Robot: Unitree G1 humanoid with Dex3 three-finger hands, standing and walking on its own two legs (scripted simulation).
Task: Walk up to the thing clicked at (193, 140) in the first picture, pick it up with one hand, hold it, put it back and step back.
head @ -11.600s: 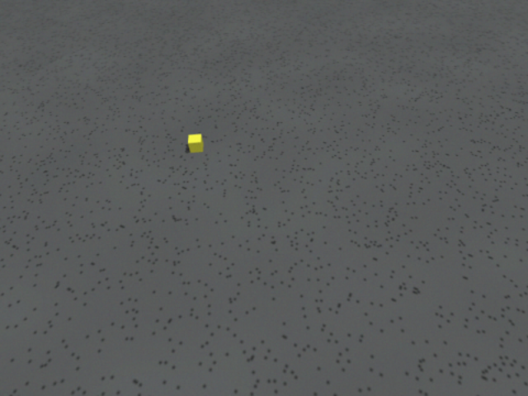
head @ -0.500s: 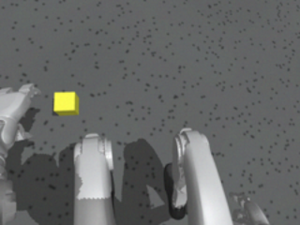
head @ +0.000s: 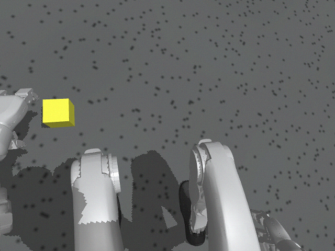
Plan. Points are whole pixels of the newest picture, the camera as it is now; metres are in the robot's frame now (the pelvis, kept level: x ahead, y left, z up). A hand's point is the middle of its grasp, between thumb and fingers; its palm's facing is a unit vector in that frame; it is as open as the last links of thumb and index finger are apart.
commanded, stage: rise first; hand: left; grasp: from above
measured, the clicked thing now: (59, 113) +0.46 +0.30 -0.30
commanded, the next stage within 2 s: approach in 0.58 s
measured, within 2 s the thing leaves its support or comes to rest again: neither
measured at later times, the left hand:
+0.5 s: hand (23, 120) +0.41 +0.34 -0.18, palm faces -0.46 -0.06 -0.88, open 12.8 cm
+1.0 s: hand (50, 104) +0.46 +0.29 -0.18, palm faces -0.39 -0.02 -0.92, open 13.3 cm
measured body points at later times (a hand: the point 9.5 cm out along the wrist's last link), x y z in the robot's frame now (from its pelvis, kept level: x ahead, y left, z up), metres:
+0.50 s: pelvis +0.00 +0.00 -0.02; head +0.23 +0.07 +0.36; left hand +0.43 +0.34 -0.13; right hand +0.08 -0.28 -0.13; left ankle +0.08 +0.13 -0.30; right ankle +0.10 -0.13 -0.30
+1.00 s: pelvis +0.00 +0.00 -0.02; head +0.23 +0.08 +0.36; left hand +0.47 +0.28 -0.13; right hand +0.08 -0.28 -0.12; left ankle +0.08 +0.13 -0.30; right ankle +0.10 -0.13 -0.30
